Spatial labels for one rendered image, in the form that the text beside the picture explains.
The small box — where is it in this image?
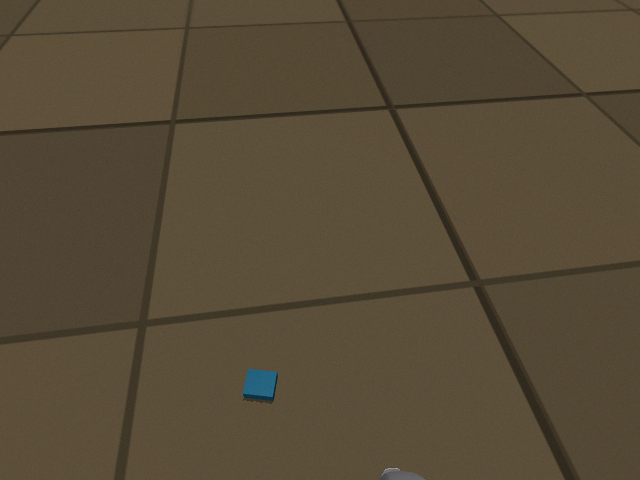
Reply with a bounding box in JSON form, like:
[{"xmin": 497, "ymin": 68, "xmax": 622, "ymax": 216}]
[{"xmin": 243, "ymin": 369, "xmax": 278, "ymax": 401}]

